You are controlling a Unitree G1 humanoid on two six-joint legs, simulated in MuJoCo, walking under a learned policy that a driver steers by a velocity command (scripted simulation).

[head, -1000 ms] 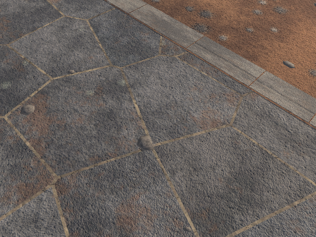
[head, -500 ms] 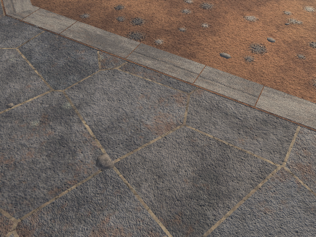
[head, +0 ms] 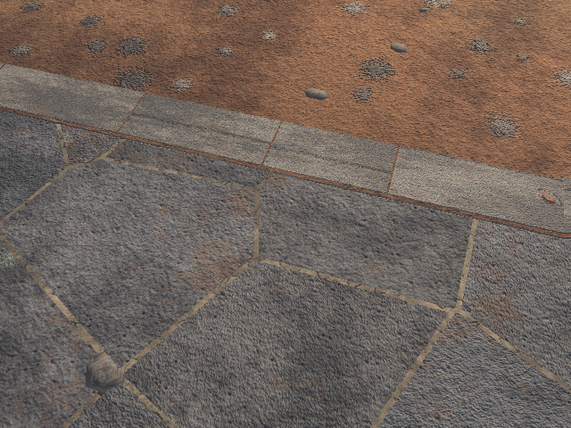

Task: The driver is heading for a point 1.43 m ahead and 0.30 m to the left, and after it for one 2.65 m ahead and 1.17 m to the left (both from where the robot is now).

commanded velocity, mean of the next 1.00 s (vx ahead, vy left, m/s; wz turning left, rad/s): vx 0.49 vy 0.00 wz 0.33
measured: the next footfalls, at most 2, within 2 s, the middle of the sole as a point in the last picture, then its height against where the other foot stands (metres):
left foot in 0.44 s outside the picture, level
right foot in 1.00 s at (243, 309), level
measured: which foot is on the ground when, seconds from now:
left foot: up 0.00-0.42, down 0.44-1.00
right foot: down 0.00-0.46, up 0.48-0.98, down 1.00-1.00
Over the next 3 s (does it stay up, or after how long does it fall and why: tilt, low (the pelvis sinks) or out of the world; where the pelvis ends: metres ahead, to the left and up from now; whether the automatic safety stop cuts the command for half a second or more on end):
stays up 1.38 0.22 0.01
